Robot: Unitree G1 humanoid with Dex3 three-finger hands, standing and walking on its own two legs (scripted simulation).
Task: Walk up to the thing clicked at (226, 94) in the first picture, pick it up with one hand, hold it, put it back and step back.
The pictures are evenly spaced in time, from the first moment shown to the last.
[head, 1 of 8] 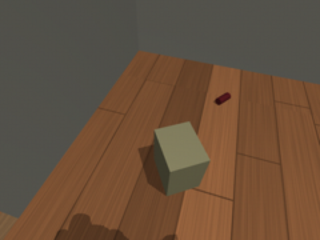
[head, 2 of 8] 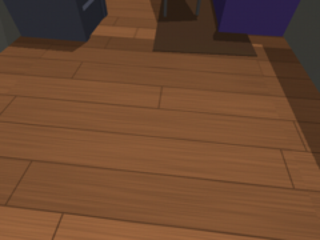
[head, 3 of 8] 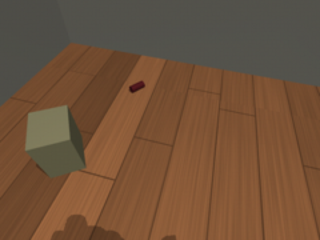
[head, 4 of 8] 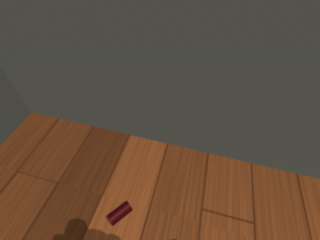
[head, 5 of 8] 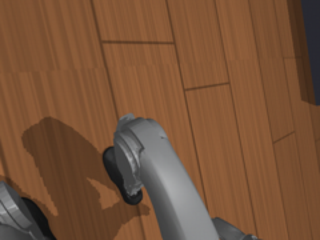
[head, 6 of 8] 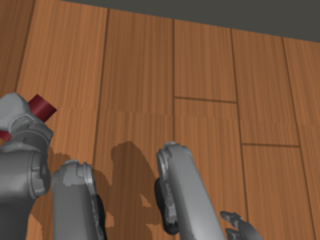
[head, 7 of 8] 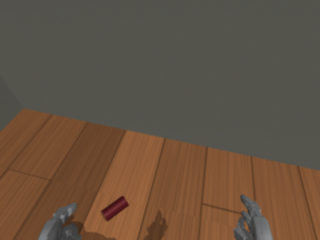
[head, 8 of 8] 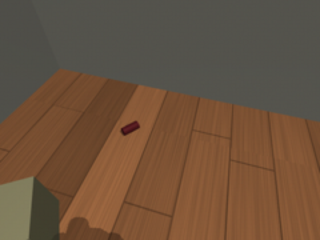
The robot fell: no
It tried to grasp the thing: yes
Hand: left
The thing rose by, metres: 0.67
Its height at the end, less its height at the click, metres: +0.00
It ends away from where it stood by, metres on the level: 0.01
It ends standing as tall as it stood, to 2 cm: yes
